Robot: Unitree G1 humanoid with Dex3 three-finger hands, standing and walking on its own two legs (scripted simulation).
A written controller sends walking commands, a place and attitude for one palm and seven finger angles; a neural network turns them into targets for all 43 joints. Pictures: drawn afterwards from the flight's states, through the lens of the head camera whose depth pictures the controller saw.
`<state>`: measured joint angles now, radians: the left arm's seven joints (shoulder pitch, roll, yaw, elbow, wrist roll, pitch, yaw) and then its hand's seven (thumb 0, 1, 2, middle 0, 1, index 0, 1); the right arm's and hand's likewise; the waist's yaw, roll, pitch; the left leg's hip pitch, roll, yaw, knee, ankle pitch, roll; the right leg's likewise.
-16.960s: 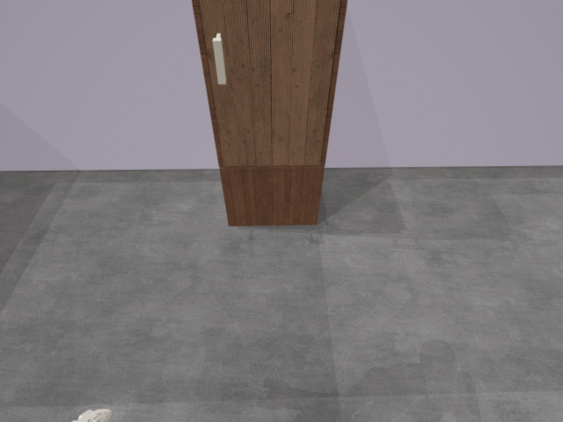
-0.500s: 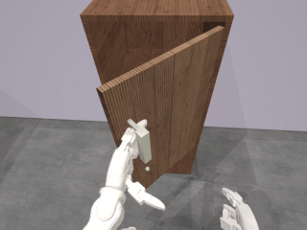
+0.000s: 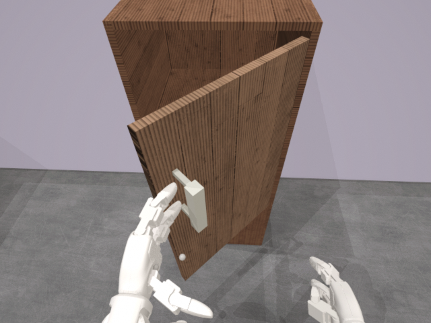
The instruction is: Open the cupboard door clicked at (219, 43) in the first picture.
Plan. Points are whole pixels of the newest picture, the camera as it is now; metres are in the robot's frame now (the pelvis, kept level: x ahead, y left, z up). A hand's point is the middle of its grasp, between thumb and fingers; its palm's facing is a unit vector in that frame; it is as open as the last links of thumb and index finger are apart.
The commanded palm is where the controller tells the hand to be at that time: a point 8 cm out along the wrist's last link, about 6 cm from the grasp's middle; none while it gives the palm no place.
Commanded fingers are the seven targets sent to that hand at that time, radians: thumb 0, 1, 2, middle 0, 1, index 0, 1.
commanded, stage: slide the hand sideways off the handle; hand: left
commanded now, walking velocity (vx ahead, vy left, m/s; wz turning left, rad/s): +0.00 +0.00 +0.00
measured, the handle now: (189, 200) +0.31 +0.06 +0.09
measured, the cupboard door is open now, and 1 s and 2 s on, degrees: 46 45 45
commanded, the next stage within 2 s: draw the hand back to the body in 0.48 s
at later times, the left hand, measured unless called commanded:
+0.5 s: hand (147, 284) +0.17 +0.11 +0.09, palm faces -0.03 -1.00 -0.02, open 16.3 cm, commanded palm +0.14 +0.16 +0.09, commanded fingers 0.00 -0.50 0.30 -0.15 -0.30 -0.15 -0.30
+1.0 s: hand (103, 276) +0.17 +0.16 +0.12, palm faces -0.02 -1.00 -0.06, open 16.3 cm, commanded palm +0.14 +0.22 +0.14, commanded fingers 0.00 -0.43 0.33 -0.15 -0.30 -0.15 -0.30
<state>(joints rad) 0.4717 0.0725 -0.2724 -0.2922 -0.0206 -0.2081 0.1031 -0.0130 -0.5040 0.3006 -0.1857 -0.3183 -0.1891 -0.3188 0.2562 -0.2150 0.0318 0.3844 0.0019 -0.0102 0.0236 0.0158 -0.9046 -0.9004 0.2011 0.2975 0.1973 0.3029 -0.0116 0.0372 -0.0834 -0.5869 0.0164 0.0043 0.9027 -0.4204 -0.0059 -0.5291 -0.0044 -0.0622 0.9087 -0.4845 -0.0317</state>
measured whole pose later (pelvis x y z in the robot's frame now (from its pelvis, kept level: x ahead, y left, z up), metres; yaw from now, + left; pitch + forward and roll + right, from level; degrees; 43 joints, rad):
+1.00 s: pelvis +0.00 +0.01 +0.00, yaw +1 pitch +5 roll -2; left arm 0.66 0.23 0.05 -0.49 -0.25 -0.14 -0.16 -0.01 -0.50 0.30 -0.16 -0.30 -0.15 -0.30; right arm 0.29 -0.23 0.04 0.41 0.06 -0.10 -0.06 0.02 -0.90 -0.90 0.20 0.30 0.20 0.30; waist 0.02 0.06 -0.12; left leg -0.58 0.02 -0.02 0.92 -0.44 0.00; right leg -0.49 0.00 -0.09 0.88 -0.48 -0.02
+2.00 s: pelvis +0.02 +0.01 +0.05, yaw +0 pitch -3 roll +0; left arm 0.49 0.33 0.33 -0.42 -0.08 -0.06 0.12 0.01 0.84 0.88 -0.21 -0.30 -0.20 -0.30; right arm 0.18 -0.23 0.03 0.62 0.01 -0.08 -0.08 0.02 -0.90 -0.90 0.20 0.30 0.20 0.30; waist 0.06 0.06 0.01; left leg -0.13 0.00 0.02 0.43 -0.24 0.01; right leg -0.07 0.00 -0.05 0.40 -0.28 -0.01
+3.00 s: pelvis -0.08 +0.04 +0.04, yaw +3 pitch +0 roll -3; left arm 0.55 0.44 0.45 -0.53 -0.02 -0.19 0.15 0.01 0.88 0.90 -0.22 -0.31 -0.21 -0.30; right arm 0.24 -0.20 0.00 0.55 0.01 -0.06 -0.08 0.01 -0.90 -0.90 0.20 0.30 0.20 0.30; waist -0.02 0.01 0.03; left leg -0.44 -0.01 -0.01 0.55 -0.12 0.06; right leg -0.28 0.05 0.00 0.61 -0.28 0.01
